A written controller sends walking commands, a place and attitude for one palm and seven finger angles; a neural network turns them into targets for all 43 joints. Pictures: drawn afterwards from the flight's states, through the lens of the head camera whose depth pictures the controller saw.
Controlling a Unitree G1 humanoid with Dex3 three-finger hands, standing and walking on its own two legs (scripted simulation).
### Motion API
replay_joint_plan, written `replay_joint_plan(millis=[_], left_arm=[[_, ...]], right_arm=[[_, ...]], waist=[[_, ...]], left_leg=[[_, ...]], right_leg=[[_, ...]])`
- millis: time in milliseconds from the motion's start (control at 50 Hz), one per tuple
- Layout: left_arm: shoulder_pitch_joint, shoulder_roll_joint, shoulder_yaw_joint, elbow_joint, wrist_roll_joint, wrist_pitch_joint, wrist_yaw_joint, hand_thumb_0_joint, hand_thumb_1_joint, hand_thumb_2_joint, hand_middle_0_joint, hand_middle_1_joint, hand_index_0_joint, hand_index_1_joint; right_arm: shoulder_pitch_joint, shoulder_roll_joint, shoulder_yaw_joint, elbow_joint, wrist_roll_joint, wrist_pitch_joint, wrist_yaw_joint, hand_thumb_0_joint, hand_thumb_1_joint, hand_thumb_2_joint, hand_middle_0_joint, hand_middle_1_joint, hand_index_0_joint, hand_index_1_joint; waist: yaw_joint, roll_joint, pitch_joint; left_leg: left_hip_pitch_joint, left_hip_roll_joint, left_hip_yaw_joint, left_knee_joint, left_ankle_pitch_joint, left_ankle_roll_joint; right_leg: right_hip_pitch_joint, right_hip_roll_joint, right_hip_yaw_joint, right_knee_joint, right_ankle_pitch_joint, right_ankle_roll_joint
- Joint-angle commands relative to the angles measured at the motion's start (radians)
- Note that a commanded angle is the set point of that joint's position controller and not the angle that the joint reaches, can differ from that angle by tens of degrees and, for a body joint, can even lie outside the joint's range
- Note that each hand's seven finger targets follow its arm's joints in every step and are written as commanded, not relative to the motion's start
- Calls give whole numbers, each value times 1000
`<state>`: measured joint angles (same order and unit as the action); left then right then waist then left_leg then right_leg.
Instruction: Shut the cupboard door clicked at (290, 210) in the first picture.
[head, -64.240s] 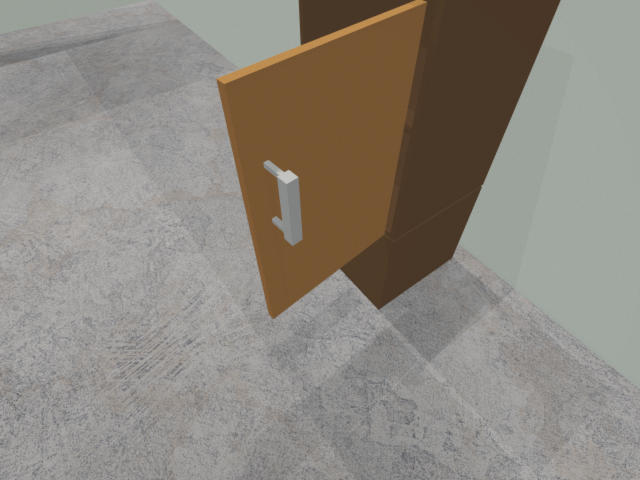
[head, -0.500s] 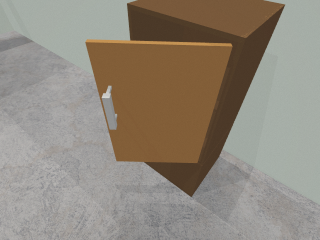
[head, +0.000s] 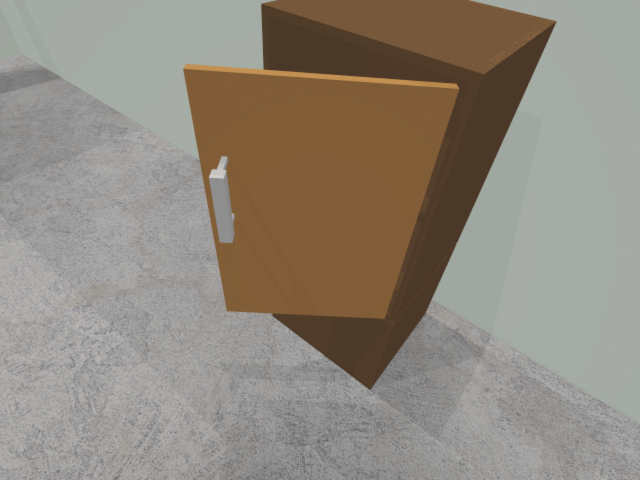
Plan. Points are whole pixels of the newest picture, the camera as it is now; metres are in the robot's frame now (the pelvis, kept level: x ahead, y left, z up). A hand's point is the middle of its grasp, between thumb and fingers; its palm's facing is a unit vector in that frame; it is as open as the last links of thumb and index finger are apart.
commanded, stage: come to a stop and stand still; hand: left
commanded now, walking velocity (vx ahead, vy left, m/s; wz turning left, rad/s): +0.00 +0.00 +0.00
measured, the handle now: (225, 200) +0.54 +0.19 +0.04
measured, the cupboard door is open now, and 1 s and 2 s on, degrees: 38 38 38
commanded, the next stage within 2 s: look again from close up in 0.80 s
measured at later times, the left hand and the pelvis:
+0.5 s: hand out of the picture -0.11 +0.19 -0.17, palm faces +0.02 -0.98 -0.18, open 7.4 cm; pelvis -0.03 +0.02 +0.01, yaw -1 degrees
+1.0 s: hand out of the picture -0.03 +0.22 -0.17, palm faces -0.03 -0.98 -0.20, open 7.3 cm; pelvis -0.04 +0.05 +0.01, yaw -1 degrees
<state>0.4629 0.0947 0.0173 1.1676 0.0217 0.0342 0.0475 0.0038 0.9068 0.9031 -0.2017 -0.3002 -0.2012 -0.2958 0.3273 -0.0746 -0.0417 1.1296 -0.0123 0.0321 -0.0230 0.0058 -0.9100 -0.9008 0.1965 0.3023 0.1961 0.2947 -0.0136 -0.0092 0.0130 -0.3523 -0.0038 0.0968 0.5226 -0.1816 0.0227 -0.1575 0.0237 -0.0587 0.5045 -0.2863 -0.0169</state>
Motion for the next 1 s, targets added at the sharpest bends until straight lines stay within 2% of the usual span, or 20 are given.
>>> replay_joint_plan(millis=[0,80,140,180,260,280,300,340,360,400,440,480,540,600,740,860,880,900,920,980], left_arm=[[-88,82,13,-81,1,-28,7,0,900,900,-200,-300,-200,-300],[101,40,24,-35,10,1,2,0,900,900,-200,-300,-200,-300],[246,42,41,-3,13,21,4,0,900,900,-200,-300,-200,-300],[247,36,46,-10,6,18,5,0,900,900,-200,-300,-200,-300],[269,30,42,-9,2,12,4,0,900,900,-200,-300,-200,-300],[230,68,46,-21,9,7,10,0,900,900,-200,-300,-200,-300],[116,112,53,-52,14,5,17,0,900,900,-200,-300,-200,-300],[-179,208,59,-156,20,-5,21,0,900,900,-200,-300,-200,-300],[-288,176,49,-179,8,-33,18,0,900,900,-200,-300,-200,-300],[-203,150,31,-147,6,-63,3,0,900,900,-200,-300,-200,-300],[-67,140,30,-83,11,-61,-2,0,900,900,-200,-300,-200,-300],[7,132,20,-40,10,-54,-6,0,900,900,-200,-300,-200,-300],[18,98,15,-41,-1,-44,-17,0,900,900,-200,-300,-200,-300],[-44,103,10,-35,-7,-30,-7,0,900,900,-200,-300,-200,-300],[-88,114,0,-40,-8,-35,-7,0,900,900,-200,-300,-200,-300],[-107,128,-1,-43,-8,-34,-9,0,900,900,-200,-300,-200,-300],[-65,159,-15,-41,5,-80,35,0,900,900,-200,-300,-200,-300],[-99,191,0,-88,-5,-82,29,0,900,900,-200,-300,-200,-300],[-130,176,-5,-101,-7,-75,19,0,900,900,-200,-300,-200,-300],[-106,156,-8,-106,-7,-74,12,0,900,900,-200,-300,-200,-300]], right_arm=[[160,-44,-2,11,-4,-1,-10,0,-900,-900,200,300,200,300],[44,-135,-12,-38,-12,-19,-20,0,-900,-900,200,300,200,300],[-51,-175,-20,-76,-10,-27,-21,0,-900,-900,200,300,200,300],[-61,-174,-27,-84,-15,-22,-19,0,-900,-900,200,300,200,300],[2,-158,-39,-44,-13,4,-18,0,-900,-900,200,300,200,300],[32,-120,-36,-31,0,11,-20,0,-900,-900,200,300,200,300],[42,-81,-37,-26,3,23,-20,0,-900,-900,200,300,200,300],[73,-142,-56,-46,-9,23,-4,0,-900,-900,200,300,200,300],[69,-155,-61,-32,-7,19,4,0,-900,-900,200,300,200,300],[11,-158,-41,-51,-1,-11,7,0,-900,-900,200,300,200,300],[-55,-111,-21,-71,-2,-31,-2,0,-900,-900,200,300,200,300],[-53,-73,1,-62,-3,-43,-14,0,-900,-900,200,300,200,300],[35,-161,-1,-19,-3,-69,-28,0,-900,-900,200,300,200,300],[-3,-165,14,0,-2,-57,-31,0,-900,-900,200,300,200,300],[-28,-145,23,24,1,-54,-28,0,-900,-900,200,300,200,300],[-37,-153,30,25,1,-51,-22,0,-900,-900,200,300,200,300],[-85,-202,32,-49,14,-73,-7,0,-900,-900,200,300,200,300],[-14,-176,31,-64,0,-70,-1,0,-900,-900,200,300,200,300],[-13,-174,28,-62,-2,-68,-4,0,-900,-900,200,300,200,300],[6,-188,33,-86,-4,-71,-4,0,-900,-900,200,300,200,300]], waist=[[-55,8,217],[50,264,200],[107,210,60],[100,102,14],[72,2,73],[44,-122,100],[7,-275,162],[-82,-136,137],[-103,-93,149],[-54,-22,174],[15,-17,170],[35,-50,119],[34,36,-6],[33,95,10],[27,-12,29],[26,17,60],[31,86,20],[-7,89,-17],[-5,137,-8],[3,80,-62]], left_leg=[[190,66,-129,-2,-189,-17],[-241,224,-389,-491,-648,28],[-227,231,-347,-566,-504,-20],[-112,203,-273,-545,-394,-35],[38,99,-138,-436,-234,-108],[50,29,-68,-260,-161,-121],[126,-12,-53,49,-127,-89],[158,-7,-165,467,-169,-59],[81,20,-156,480,-149,-41],[-29,32,-103,362,-129,-28],[-99,38,-52,166,-197,-31],[22,38,-31,-42,-138,-31],[306,160,-158,-72,378,33],[239,169,-175,-95,493,38],[225,127,-143,-141,342,2],[204,115,-145,-190,230,-2],[214,105,-127,40,509,-13],[169,103,-144,23,244,6],[153,102,-147,-18,195,13],[165,112,-170,-16,310,29]], right_leg=[[-499,-155,185,-235,-402,-71],[-47,-4,-2,158,-140,-11],[49,17,-18,441,-189,-18],[35,14,-49,360,-206,-20],[69,9,-70,-220,-145,-36],[15,-96,87,-335,-179,-74],[-239,-265,259,-436,-331,-142],[-465,-399,320,-474,-272,-226],[-418,-335,233,-425,-220,-196],[-189,-253,168,-336,19,-162],[24,-265,168,-237,295,-160],[72,-252,155,-135,453,-128],[-38,-124,45,-13,290,-13],[24,-118,27,-88,173,8],[57,-144,33,-161,254,6],[47,-147,49,-199,166,9],[-8,-157,110,-151,526,5],[31,-179,93,-119,365,-29],[13,-161,83,-102,241,-42],[27,-123,49,-53,194,-39]])
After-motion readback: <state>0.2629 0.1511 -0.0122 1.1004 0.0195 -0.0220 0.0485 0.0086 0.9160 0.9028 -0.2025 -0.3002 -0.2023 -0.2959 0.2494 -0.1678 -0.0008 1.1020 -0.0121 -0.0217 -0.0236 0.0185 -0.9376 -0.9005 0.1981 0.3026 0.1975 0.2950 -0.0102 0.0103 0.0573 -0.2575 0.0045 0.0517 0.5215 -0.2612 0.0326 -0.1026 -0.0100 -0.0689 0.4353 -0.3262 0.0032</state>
